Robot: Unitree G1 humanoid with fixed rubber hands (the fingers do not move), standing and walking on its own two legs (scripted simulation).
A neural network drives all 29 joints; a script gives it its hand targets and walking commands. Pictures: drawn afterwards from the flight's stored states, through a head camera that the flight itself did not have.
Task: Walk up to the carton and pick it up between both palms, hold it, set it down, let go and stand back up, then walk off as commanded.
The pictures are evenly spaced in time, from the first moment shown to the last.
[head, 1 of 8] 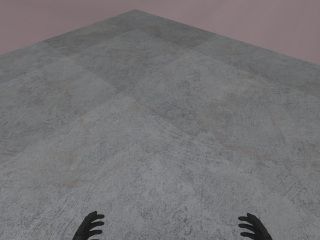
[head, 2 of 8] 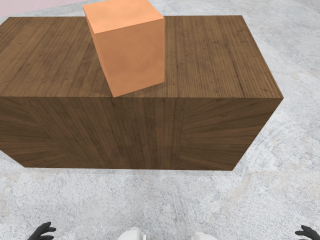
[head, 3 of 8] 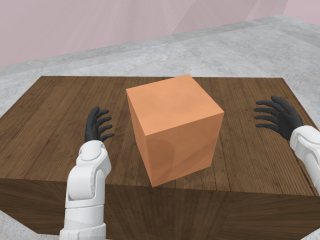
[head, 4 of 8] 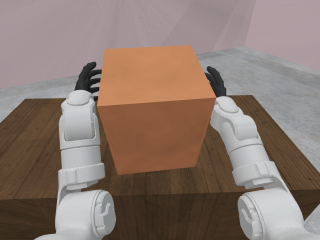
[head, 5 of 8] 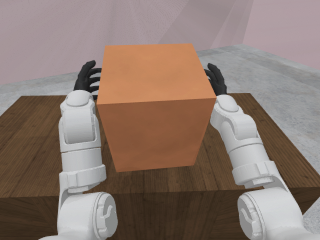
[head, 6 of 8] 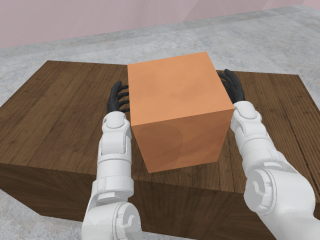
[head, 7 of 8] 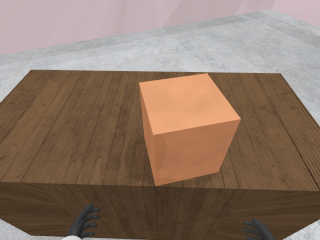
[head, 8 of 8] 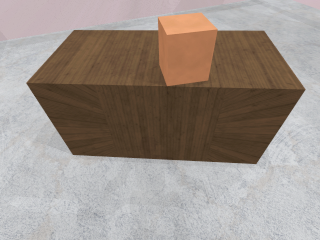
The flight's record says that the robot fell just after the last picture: no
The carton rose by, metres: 0.19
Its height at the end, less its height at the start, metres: +0.00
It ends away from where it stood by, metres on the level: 0.01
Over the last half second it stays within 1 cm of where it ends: yes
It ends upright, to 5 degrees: yes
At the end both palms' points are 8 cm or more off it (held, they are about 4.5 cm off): yes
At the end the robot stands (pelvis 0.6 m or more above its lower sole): yes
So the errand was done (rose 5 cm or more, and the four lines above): yes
